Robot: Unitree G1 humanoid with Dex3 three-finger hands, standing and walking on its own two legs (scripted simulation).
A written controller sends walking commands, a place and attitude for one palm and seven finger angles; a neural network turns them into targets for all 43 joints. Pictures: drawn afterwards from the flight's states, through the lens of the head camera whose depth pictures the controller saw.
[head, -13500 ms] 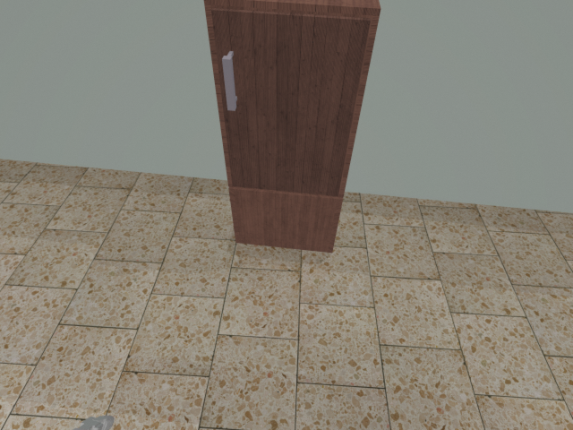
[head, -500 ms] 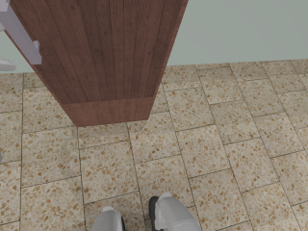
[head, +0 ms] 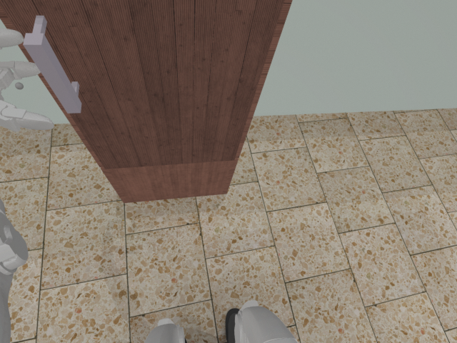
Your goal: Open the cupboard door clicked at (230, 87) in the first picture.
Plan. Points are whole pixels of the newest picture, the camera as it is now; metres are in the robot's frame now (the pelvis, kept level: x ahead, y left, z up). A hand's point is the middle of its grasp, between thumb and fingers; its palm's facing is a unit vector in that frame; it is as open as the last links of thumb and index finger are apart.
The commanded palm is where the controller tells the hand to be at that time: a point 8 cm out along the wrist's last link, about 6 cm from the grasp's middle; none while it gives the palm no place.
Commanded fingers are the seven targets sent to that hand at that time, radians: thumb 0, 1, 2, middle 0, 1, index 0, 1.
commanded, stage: move the hooked fingers beside the handle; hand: left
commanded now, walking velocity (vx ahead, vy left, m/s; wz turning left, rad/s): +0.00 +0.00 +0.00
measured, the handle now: (58, 69) +0.56 +0.23 +0.07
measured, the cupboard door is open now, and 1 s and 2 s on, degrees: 0 0 0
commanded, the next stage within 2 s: slide the fingers in behind the handle in 0.22 s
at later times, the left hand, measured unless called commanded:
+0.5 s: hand (18, 86) +0.51 +0.27 +0.09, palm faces +0.00 -1.00 -0.02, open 14.0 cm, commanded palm +0.50 +0.30 +0.08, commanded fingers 0.00 -0.50 0.30 -0.30 -1.20 -0.30 -1.20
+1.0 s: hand (43, 86) +0.51 +0.24 +0.09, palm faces +0.02 -1.00 +0.02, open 13.9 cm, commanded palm +0.50 +0.27 +0.08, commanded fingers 0.00 -0.50 0.30 -0.30 -1.20 -0.30 -1.20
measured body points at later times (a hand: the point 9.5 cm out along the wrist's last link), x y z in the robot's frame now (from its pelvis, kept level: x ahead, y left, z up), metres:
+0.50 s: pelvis -0.02 +0.00 -0.01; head +0.14 +0.03 +0.41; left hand +0.50 +0.33 +0.09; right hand -0.05 -0.27 -0.10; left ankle -0.04 +0.08 -0.69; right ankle +0.01 -0.12 -0.69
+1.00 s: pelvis -0.01 +0.00 +0.00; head +0.13 +0.04 +0.42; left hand +0.50 +0.29 +0.09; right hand -0.03 -0.26 -0.10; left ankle -0.04 +0.08 -0.69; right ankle +0.01 -0.12 -0.69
